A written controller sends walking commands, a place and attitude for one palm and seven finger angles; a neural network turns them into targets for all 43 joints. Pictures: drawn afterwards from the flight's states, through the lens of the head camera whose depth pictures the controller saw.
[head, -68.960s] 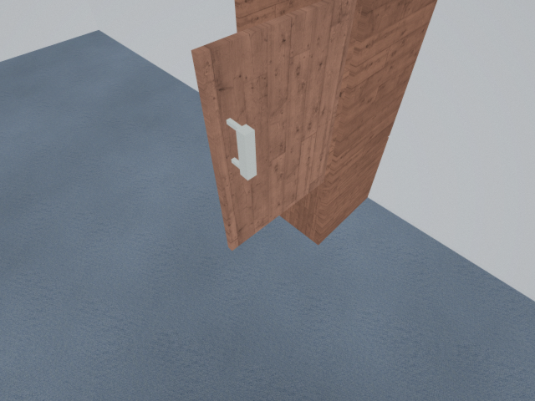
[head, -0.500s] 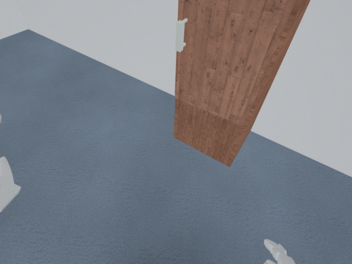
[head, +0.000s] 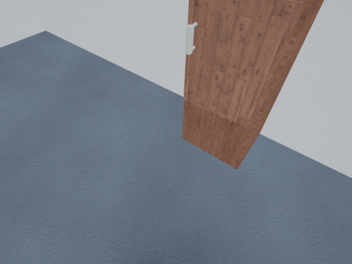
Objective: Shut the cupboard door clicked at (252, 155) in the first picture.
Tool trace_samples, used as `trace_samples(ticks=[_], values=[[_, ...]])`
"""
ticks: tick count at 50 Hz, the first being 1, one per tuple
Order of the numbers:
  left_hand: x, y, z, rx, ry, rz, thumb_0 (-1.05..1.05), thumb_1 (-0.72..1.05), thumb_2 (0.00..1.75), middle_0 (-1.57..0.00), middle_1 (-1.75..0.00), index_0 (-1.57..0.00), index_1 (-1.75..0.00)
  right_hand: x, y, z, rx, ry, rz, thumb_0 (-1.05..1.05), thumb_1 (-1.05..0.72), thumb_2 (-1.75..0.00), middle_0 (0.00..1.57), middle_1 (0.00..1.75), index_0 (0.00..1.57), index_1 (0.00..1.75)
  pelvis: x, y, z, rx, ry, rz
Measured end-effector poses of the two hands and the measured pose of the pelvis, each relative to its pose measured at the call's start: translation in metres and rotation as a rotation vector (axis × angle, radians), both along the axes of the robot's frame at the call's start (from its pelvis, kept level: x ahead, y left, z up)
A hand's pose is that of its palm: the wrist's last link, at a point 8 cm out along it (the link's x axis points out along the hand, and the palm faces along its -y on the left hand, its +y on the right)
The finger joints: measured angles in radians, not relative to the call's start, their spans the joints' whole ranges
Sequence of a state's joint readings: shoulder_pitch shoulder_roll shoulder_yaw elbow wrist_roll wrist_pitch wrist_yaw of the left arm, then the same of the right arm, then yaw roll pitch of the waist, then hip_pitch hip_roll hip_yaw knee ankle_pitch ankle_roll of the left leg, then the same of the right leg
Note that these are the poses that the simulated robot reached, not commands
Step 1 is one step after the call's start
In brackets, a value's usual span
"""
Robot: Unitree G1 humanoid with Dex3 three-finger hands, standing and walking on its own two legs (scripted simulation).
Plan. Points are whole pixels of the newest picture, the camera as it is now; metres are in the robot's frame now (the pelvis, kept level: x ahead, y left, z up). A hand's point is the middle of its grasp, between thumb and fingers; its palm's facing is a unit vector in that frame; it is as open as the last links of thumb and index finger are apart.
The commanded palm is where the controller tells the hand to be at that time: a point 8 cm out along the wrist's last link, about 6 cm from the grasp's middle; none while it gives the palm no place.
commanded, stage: let the arm hang, fingers relaxed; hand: left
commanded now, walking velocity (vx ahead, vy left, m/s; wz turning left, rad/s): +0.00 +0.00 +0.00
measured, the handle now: (191, 38) +0.98 -0.01 +0.04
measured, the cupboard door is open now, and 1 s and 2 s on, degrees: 3 3 3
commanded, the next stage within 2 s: look to check the result in 0.62 s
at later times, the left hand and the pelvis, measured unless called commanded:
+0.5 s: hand out of the picture +0.00 +0.17 -0.18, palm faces +0.00 -0.99 -0.17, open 7.3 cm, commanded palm none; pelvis +0.00 +0.01 +0.00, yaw -1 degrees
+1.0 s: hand out of the picture +0.02 +0.22 -0.17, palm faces -0.01 -0.97 -0.25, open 7.3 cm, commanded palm none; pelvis +0.01 +0.02 +0.00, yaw -2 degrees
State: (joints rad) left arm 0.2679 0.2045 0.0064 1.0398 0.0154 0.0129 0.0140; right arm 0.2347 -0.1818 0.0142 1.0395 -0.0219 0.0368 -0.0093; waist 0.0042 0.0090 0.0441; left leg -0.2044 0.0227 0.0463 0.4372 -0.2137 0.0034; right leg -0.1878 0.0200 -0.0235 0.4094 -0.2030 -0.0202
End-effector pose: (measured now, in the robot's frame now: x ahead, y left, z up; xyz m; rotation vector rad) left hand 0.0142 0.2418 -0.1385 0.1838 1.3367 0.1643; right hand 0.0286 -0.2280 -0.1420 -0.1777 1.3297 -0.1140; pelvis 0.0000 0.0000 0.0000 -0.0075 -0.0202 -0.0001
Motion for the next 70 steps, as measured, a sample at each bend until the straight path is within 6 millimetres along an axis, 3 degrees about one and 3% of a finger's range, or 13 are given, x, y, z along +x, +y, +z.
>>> trace_samples(ticks=[5,9,14,20,25,33,45,60,70], values=[[-0.027,0.006,0.004,0.024,0.085,0.014,-0.01,0.93,0.9,-0.2,-0.3,-0.2,-0.3,-0.032,0.007,-0.007,0.024,0.069,-0.044,0.01,-0.91,-0.9,0.2,0.3,0.2,0.3,0.0,0.002,0.002,0.002,-0.009,-0.009],[-0.038,0.004,0.005,0.021,0.115,0.021,0.0,0.92,0.9,-0.2,-0.3,-0.2,-0.3,-0.052,0.012,-0.009,0.034,0.116,-0.066,0.01,-0.91,-0.9,0.2,0.3,0.2,0.3,0.0,0.004,0.002,0.004,-0.013,-0.014],[-0.038,-0.005,0.001,-0.006,0.113,0.022,0.0,0.91,0.9,-0.2,-0.3,-0.2,-0.3,-0.068,0.018,-0.008,0.038,0.146,-0.085,0.01,-0.91,-0.9,0.2,0.3,0.2,0.3,0.0,0.006,0.002,0.006,-0.015,-0.017],[-0.028,-0.018,-0.005,-0.047,0.084,0.013,0.0,0.91,0.9,-0.2,-0.3,-0.2,-0.3,-0.071,0.024,-0.007,0.036,0.138,-0.101,0.01,-0.91,-0.9,0.2,0.3,0.2,0.3,0.0,0.008,0.002,0.007,-0.017,-0.022],[-0.021,-0.022,-0.007,-0.062,0.065,0.002,0.0,0.91,0.9,-0.2,-0.3,-0.2,-0.3,-0.065,0.029,-0.006,0.037,0.112,-0.106,0.01,-0.91,-0.9,0.2,0.3,0.2,0.3,0.0,0.01,0.001,0.008,-0.016,-0.025],[-0.02,-0.012,-0.005,-0.045,0.064,0.006,0.0,0.91,0.9,-0.2,-0.3,-0.2,-0.3,-0.052,0.031,-0.007,0.038,0.083,-0.099,0.01,-0.91,-0.9,0.2,0.3,0.2,0.3,0.001,0.013,0.001,0.009,-0.011,-0.025],[-0.012,0.012,0.001,0.006,0.061,-0.004,0.0,0.91,0.9,-0.2,-0.3,-0.2,-0.3,-0.029,0.011,-0.003,-0.003,0.043,-0.077,0.01,-0.91,-0.9,0.2,0.3,0.2,0.3,0.004,0.015,0.002,0.009,-0.015,-0.027],[0.036,0.037,0.011,0.057,-0.024,-0.05,0.0,0.91,0.9,-0.2,-0.3,-0.2,-0.3,0.01,-0.026,0.01,-0.083,-0.021,-0.038,0.01,-0.91,-0.9,0.2,0.3,0.2,0.3,0.009,0.014,0.004,0.007,-0.014,-0.023],[0.068,0.049,0.019,0.099,-0.085,-0.053,0.0,0.91,0.9,-0.2,-0.3,-0.21,-0.3,0.038,-0.04,0.014,-0.106,-0.052,-0.001,0.01,-0.91,-0.9,0.2,0.3,0.2,0.3,0.016,0.012,0.004,0.01,-0.002,0.004]])
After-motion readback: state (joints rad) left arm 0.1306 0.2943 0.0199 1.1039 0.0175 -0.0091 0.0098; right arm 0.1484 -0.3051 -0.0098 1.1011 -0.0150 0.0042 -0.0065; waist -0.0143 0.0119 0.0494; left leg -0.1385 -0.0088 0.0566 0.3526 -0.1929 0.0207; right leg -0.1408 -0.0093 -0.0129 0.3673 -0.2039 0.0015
